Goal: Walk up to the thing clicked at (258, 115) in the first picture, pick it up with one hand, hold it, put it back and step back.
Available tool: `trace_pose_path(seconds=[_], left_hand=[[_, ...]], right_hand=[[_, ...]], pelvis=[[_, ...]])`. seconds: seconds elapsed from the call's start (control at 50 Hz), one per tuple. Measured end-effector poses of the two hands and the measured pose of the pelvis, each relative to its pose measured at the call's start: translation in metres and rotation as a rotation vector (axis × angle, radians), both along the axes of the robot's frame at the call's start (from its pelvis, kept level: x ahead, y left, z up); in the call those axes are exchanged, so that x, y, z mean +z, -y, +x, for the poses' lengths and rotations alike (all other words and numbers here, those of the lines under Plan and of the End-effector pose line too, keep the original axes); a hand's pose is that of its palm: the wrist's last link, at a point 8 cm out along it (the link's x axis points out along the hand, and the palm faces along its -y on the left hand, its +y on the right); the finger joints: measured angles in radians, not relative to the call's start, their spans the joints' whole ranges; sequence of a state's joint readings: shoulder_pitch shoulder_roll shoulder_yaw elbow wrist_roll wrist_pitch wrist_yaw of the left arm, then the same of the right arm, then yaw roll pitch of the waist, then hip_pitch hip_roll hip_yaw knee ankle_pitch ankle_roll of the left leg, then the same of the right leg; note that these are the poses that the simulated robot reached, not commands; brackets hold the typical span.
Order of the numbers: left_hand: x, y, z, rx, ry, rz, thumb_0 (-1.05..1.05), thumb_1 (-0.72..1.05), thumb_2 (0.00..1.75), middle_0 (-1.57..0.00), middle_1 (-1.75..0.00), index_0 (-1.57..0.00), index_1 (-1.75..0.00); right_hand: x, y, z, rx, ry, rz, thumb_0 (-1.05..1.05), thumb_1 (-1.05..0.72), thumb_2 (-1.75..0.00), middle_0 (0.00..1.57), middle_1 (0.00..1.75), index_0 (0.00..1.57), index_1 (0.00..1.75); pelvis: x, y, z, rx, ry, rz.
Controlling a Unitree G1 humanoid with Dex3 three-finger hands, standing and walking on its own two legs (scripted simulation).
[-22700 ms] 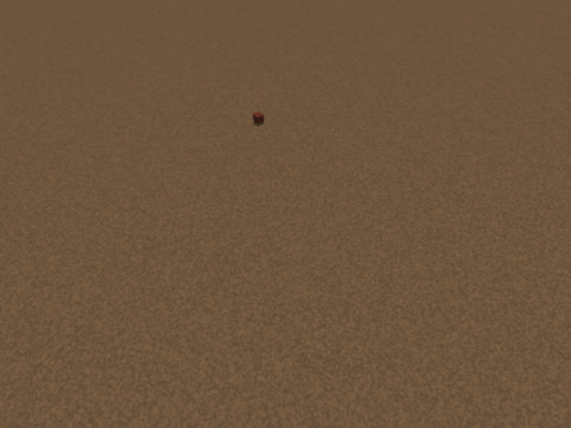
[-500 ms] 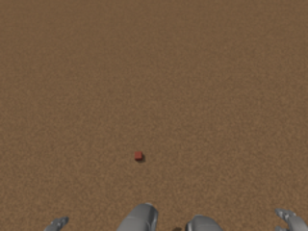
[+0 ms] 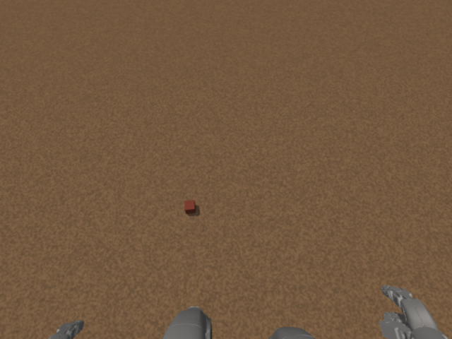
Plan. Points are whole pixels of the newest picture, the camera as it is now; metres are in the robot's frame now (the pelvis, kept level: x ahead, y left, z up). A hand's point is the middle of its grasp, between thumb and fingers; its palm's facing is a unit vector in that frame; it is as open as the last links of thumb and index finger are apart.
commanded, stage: walk up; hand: left
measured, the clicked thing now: (190, 207) +0.66 +0.22 -0.73
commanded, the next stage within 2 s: stand in 1.20 s
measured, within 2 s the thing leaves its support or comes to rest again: neither
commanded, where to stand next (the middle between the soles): +0.29 -0.03 m, yaw +3 degrees
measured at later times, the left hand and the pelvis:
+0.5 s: hand out of the picture -0.04 +0.28 -0.14, palm faces +0.06 -0.93 -0.36, open 7.4 cm; pelvis -0.11 +0.01 +0.01, yaw +3 degrees
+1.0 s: hand out of the picture -0.03 +0.27 -0.13, palm faces +0.03 -0.94 -0.33, open 7.4 cm; pelvis -0.10 +0.01 +0.02, yaw +1 degrees
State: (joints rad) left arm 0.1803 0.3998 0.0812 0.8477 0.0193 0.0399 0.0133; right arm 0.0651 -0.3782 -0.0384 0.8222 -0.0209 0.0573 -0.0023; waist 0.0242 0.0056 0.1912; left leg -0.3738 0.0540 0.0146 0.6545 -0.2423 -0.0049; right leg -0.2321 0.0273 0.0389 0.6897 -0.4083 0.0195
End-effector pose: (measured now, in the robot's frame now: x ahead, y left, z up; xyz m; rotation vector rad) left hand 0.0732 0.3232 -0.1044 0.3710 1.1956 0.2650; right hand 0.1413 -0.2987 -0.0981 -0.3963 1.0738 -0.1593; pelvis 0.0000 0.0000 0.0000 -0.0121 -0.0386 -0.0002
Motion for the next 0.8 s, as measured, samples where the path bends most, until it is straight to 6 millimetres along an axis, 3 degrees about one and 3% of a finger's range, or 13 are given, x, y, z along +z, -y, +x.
trace_pose_path(seconds=[0.12,0.22,0.34,0.42,0.5,0.64,0.8], left_hand=[[0.012,0.018,-0.049,-0.010,-0.017,0.007,0.01,0.91,0.89,-0.21,-0.30,-0.20,-0.30],[0.022,0.017,-0.066,-0.006,0.031,0.022,0.01,0.90,0.89,-0.21,-0.30,-0.20,-0.30],[0.014,0.001,-0.085,0.006,0.122,0.001,0.01,0.90,0.89,-0.21,-0.30,-0.20,-0.30],[0.006,-0.004,-0.108,0.031,0.077,-0.036,0.01,0.90,0.89,-0.21,-0.30,-0.20,-0.30],[0.003,-0.004,-0.127,0.045,0.042,-0.064,0.01,0.91,0.89,-0.21,-0.30,-0.20,-0.30],[-0.002,0.009,-0.154,0.039,-0.009,-0.071,0.01,0.91,0.89,-0.21,-0.30,-0.20,-0.30],[0.000,0.013,-0.146,0.043,-0.001,-0.104,0.01,0.91,0.89,-0.21,-0.30,-0.20,-0.30]], right_hand=[[-0.012,0.016,-0.050,-0.058,-0.028,0.027,0.00,-0.90,-0.89,0.20,0.30,0.21,0.30],[-0.016,0.019,-0.106,-0.055,-0.097,0.017,0.00,-0.90,-0.89,0.20,0.30,0.21,0.30],[-0.019,0.010,-0.163,-0.030,-0.193,-0.014,0.00,-0.90,-0.89,0.20,0.30,0.21,0.30],[-0.007,-0.003,-0.190,-0.045,-0.186,-0.004,0.00,-0.90,-0.89,0.20,0.30,0.21,0.30],[0.003,-0.009,-0.197,-0.044,-0.154,-0.001,0.01,-0.90,-0.89,0.20,0.30,0.21,0.30],[0.003,-0.004,-0.177,-0.045,-0.077,0.016,0.00,-0.90,-0.89,0.21,0.30,0.21,0.30],[0.006,-0.014,-0.162,-0.034,-0.041,0.031,0.00,-0.90,-0.89,0.20,0.30,0.21,0.30]], pelvis=[[0.003,0.008,-0.038,-0.010,0.009,0.018],[0.006,0.005,-0.064,0.021,-0.003,0.028],[-0.002,-0.005,-0.094,0.080,0.006,0.017],[0.005,-0.010,-0.106,0.069,0.017,0.021],[0.012,-0.009,-0.113,0.055,0.015,0.006],[0.010,-0.004,-0.120,0.033,0.024,-0.020],[0.015,-0.012,-0.113,0.023,0.010,0.010]])
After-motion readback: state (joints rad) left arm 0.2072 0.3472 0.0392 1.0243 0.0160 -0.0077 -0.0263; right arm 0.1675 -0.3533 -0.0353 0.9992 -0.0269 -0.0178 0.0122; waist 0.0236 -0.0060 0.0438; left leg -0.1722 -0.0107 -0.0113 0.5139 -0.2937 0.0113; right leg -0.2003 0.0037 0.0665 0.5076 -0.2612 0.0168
